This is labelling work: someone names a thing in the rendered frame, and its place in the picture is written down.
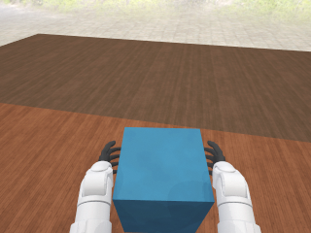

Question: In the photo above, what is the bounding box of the right robot forearm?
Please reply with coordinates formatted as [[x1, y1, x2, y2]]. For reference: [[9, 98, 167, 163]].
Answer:
[[212, 161, 261, 233]]

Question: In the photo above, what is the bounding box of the right robot hand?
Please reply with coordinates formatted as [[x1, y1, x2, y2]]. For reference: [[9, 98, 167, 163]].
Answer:
[[204, 141, 225, 176]]

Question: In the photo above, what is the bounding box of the carton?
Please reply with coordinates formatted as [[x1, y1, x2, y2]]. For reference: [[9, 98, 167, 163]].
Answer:
[[112, 127, 215, 233]]

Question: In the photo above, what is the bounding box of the left robot forearm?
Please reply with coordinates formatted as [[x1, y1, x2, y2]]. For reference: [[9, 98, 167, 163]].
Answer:
[[69, 160, 114, 233]]

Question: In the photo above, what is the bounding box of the left robot hand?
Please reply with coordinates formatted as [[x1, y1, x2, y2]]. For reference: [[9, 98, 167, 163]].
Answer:
[[98, 140, 121, 175]]

